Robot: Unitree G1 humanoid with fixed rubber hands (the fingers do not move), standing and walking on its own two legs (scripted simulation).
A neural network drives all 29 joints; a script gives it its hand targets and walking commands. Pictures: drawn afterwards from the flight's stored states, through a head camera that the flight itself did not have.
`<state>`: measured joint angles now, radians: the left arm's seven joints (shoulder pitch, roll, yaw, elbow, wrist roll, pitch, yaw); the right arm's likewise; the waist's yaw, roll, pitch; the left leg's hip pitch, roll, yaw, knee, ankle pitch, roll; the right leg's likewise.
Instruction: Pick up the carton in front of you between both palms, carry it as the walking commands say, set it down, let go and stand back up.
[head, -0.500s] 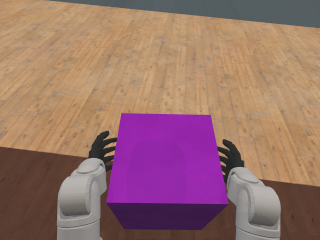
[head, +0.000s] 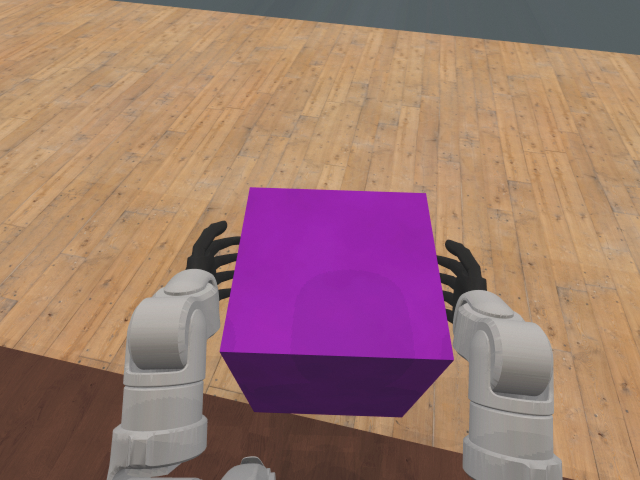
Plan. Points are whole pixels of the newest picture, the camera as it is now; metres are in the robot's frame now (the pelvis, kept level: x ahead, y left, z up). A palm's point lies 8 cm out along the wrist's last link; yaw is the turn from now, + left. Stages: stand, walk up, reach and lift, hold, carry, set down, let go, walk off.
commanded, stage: carry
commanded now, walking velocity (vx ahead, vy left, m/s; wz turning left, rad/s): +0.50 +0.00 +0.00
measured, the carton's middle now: (332, 312) +0.34 +0.01 +0.03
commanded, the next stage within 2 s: none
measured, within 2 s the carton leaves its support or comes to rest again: neither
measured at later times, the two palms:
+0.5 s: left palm (252, 110) +0.71 +0.18 +0.10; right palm (417, 125) +0.69 -0.12 +0.10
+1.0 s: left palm (292, 93) +1.03 +0.14 -0.03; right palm (406, 100) +1.04 -0.16 -0.04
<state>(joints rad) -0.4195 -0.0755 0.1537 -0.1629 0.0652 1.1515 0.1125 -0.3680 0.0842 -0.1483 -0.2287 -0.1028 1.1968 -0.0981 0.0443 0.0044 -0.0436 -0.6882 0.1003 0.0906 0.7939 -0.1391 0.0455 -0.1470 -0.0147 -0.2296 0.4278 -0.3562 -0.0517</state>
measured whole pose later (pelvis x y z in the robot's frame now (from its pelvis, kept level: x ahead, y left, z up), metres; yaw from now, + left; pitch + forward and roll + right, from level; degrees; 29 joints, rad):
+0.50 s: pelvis +0.32 +0.04 -0.01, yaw +0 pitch +6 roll +0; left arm -0.74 -0.02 0.27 0.00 0.07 1.20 0.13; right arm -0.71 0.05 -0.25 -0.01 -0.05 1.21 -0.14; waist -0.04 -0.02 0.07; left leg -0.23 -0.03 0.13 0.53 -0.41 0.08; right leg -0.67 -0.02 -0.05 0.80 -0.07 -0.05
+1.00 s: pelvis +0.67 -0.03 -0.10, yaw +0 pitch +6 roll +2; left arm -0.63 -0.03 0.26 0.06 0.05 1.13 0.12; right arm -0.63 0.06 -0.21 0.02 -0.08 1.19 -0.14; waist 0.06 0.00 0.10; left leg -0.82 0.05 0.04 1.10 -0.24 0.04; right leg -0.26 0.09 -0.09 0.55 -0.40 -0.15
